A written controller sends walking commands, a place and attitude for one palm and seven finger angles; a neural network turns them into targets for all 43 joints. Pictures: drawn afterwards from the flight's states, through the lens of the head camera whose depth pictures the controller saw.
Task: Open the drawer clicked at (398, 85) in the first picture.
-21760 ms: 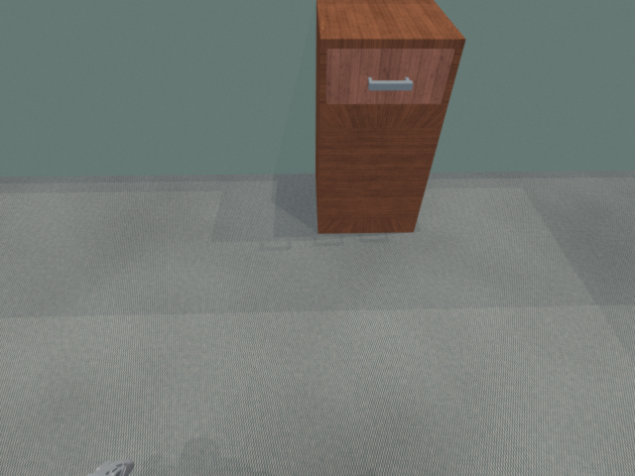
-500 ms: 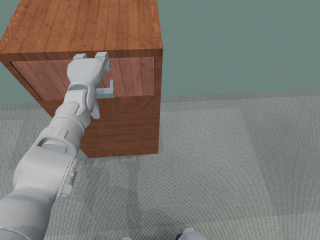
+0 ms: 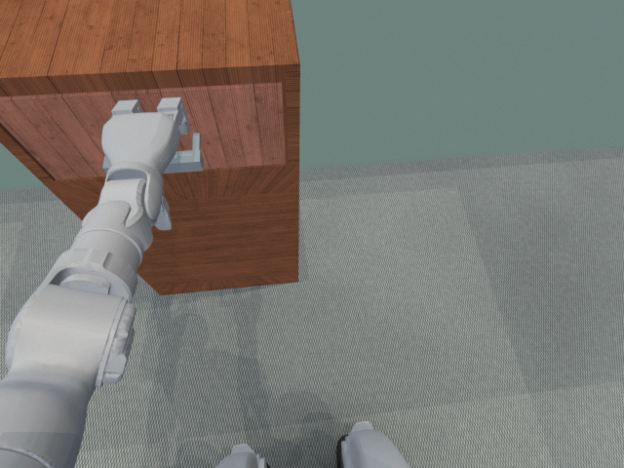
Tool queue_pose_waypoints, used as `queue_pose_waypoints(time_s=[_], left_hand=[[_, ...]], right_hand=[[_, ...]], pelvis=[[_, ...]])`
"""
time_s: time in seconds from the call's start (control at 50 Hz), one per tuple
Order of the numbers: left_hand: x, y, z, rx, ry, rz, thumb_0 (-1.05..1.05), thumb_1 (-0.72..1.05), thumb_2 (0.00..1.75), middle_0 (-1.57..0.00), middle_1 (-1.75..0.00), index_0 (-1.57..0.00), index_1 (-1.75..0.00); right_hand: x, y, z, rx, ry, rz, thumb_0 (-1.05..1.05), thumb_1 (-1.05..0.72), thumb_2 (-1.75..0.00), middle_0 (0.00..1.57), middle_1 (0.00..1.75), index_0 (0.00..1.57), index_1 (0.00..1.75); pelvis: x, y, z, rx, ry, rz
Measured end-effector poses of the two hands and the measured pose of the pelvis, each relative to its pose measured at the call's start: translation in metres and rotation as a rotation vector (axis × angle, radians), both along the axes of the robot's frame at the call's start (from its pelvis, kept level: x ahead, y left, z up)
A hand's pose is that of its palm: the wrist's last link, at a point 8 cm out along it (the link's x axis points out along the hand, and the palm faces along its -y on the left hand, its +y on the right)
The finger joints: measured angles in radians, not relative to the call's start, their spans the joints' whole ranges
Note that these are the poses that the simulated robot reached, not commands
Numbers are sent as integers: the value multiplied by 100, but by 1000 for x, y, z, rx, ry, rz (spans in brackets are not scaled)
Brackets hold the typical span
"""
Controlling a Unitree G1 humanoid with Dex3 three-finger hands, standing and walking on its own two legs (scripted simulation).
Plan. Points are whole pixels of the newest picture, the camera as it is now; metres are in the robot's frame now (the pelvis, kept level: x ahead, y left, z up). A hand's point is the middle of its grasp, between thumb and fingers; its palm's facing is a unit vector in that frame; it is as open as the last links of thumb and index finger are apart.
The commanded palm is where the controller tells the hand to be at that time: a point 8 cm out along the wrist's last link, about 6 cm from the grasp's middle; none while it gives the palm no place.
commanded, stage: lower the fingers behind the handle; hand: left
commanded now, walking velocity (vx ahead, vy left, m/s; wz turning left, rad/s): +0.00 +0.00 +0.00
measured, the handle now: (155, 152) +0.57 +0.18 -0.01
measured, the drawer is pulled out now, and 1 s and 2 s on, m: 0.00 0.00 0.00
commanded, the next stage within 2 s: close the thumb around the handle in 1.20 s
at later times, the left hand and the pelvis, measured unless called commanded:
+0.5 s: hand (163, 182) +0.52 +0.17 -0.02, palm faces -0.07 -0.03 -1.00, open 13.8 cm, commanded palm +0.52 +0.17 +0.03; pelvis -0.01 +0.00 -0.02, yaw -1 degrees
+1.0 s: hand (164, 189) +0.52 +0.17 -0.03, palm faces -0.09 -0.02 -1.00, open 13.9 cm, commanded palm +0.51 +0.17 +0.01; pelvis -0.02 +0.00 -0.03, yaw -1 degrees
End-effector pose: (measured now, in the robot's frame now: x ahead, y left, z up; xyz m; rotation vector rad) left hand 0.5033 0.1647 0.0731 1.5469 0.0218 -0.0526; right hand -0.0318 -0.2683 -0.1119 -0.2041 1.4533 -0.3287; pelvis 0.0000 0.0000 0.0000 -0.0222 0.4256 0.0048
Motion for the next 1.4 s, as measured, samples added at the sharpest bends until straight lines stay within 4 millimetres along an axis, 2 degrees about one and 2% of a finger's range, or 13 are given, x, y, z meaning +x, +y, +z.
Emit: queue_pose_waypoints(time_s=[0.2, 0.36, 0.56, 0.66, 0.82, 0.94, 1.14, 1.4], left_hand=[[2, -6, -4, 21, -7, 58, 0, -49, 30, -33, -122, -33, -125], [2, 1, -28, 11, 98, 60, 0, -49, 30, -32, -121, -32, -122], [2, 8, -43, -1, -14, 6, 0, -49, 30, -33, -122, -32, -121], [2, 4, -44, 5, -38, 41, 0, -49, 30, -34, -123, -34, -124], [2, 0, -40, 27, 19, 86, 0, -49, 30, -33, -121, -31, -123], [-1, 4, -48, 16, 70, 59, 0, -49, 30, -32, -121, -30, -121], [-5, 9, -53, -1, -13, 13, 0, -49, 30, -30, -120, -32, -121], [2, 3, -51, 5, 37, 68, 0, -46, 31, -32, -121, -32, -121]], right_hand=[[-8, 4, -6, 18, 5, -14, 0, -91, -90, 20, 30, 20, 30], [-15, 4, -8, -8, -13, -17, 0, -91, -90, 20, 30, 20, 30], [-25, 3, -20, -15, 44, 7, 0, -91, -90, 20, 30, 20, 30], [-21, 7, -25, 5, 45, 7, 0, -91, -90, 20, 30, 20, 30], [-15, 11, -25, 13, 0, 1, 0, -91, -90, 20, 30, 20, 30], [-19, 10, -26, -3, -15, -2, 0, -91, -90, 20, 30, 20, 30], [-27, 8, -32, -2, 24, 8, 0, -91, -90, 20, 30, 20, 30], [-21, 11, -26, 8, 18, -10, 0, -91, -90, 20, 30, 20, 30]], pelvis=[[-6, 1, -4, 1, 9, -10], [-14, 2, -10, 3, 26, -15], [-15, 3, -28, -10, 77, -3], [-16, 4, -29, -15, 78, 2], [-19, 4, -27, -13, 62, -1], [-23, 4, -30, -11, 62, -8], [-24, 5, -37, -13, 81, -6], [-17, 4, -29, -15, 72, -7]])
